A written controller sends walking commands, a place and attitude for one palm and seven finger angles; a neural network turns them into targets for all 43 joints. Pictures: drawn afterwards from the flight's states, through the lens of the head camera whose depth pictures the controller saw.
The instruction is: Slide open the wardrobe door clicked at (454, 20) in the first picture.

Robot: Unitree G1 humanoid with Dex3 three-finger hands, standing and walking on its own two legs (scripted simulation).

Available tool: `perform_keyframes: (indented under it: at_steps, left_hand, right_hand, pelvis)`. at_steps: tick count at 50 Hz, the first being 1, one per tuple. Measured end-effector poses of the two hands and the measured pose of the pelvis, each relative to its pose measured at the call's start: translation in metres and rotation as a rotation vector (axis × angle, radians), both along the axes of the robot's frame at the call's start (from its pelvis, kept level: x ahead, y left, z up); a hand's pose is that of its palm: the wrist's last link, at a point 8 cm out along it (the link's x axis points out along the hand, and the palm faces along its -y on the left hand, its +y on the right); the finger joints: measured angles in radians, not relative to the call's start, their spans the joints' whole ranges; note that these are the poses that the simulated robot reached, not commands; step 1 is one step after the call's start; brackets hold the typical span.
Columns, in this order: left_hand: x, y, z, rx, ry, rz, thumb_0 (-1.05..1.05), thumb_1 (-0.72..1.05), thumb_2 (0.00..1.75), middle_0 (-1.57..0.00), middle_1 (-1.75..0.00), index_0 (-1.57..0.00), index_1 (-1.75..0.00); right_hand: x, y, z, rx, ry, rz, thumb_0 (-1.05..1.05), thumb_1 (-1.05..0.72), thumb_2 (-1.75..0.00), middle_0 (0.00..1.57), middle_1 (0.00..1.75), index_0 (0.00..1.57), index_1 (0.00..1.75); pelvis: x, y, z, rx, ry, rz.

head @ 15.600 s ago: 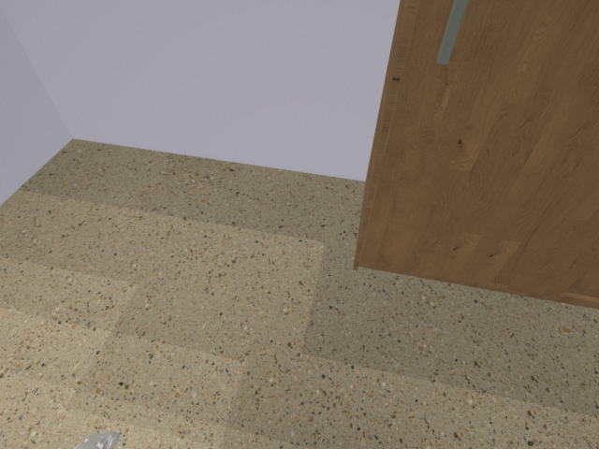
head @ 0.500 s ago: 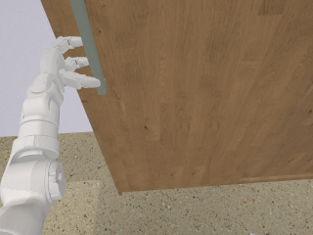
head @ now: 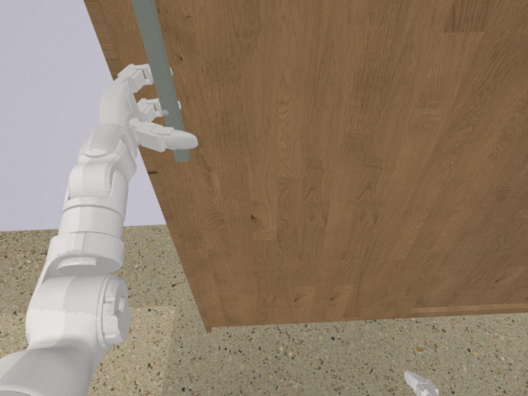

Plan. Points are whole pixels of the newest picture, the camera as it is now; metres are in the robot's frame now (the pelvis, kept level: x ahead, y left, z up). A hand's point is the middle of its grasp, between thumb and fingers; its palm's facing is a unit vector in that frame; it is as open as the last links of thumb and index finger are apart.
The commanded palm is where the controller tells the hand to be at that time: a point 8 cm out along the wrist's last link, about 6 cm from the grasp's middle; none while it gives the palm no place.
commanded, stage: slide the fingers in behind the handle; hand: left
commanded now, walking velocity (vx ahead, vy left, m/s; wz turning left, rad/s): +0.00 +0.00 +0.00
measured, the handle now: (166, 75) +0.50 +0.17 +0.27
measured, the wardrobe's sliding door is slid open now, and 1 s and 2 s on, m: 0.00 0.00 0.00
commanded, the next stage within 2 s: grip the handle and tug to test in 1.00 s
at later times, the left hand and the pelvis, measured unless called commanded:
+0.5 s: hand (180, 113) +0.44 +0.14 +0.24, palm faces +0.08 -1.00 -0.01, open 14.2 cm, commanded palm +0.42 +0.18 +0.23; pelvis +0.00 +0.00 +0.00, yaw +1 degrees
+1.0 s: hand (184, 113) +0.46 +0.14 +0.23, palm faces +0.08 -1.00 +0.01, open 14.0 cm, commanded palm +0.42 +0.18 +0.23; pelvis +0.01 +0.00 +0.00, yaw +0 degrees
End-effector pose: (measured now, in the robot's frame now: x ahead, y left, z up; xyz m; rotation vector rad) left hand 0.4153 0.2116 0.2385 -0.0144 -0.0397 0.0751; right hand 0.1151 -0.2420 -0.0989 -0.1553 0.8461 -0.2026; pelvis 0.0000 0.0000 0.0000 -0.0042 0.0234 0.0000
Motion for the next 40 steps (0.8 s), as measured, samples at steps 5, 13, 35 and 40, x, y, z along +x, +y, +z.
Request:
perform_keyframes:
  at_steps: [5,13,35,40]
  left_hand:
    - [-0.001,-0.001,0.0,0.01,0.004,0.004,-0.01,-0.5,0.3,-0.3,-1.2,-0.28,-1.19]
    - [-0.002,-0.005,-0.001,0.01,0.01,0.016,-0.01,-0.5,0.3,-0.3,-1.2,-0.27,-1.19]
    - [0.011,-0.022,-0.005,0.011,0.042,0.007,-0.01,-0.5,0.3,-0.28,-1.2,-0.29,-1.2]
    - [0.016,-0.022,-0.008,0.007,0.04,0.001,-0.01,-0.5,0.3,-0.29,-1.2,-0.3,-1.2]
  right_hand:
    - [-0.003,-0.003,-0.001,-0.004,0.015,-0.009,0.01,-0.9,-0.9,0.2,0.3,0.2,0.3]
    - [-0.004,-0.007,-0.002,-0.017,0.033,-0.007,0.01,-0.9,-0.9,0.2,0.3,0.2,0.29]
    - [0.005,-0.001,-0.005,-0.004,0.036,0.021,0.01,-0.9,-0.9,0.2,0.3,0.2,0.29]
    - [-0.002,-0.005,-0.005,-0.011,0.05,0.002,0.01,-0.9,-0.9,0.2,0.3,0.2,0.3]
  pelvis:
    - [0.001,-0.001,0.0,0.0,-0.005,0.0]
    - [0.001,-0.001,0.0,0.0,-0.006,0.006]
    - [0.003,-0.004,0.0,0.002,0.005,0.015]
    - [0.004,-0.004,0.0,0.002,0.01,0.01]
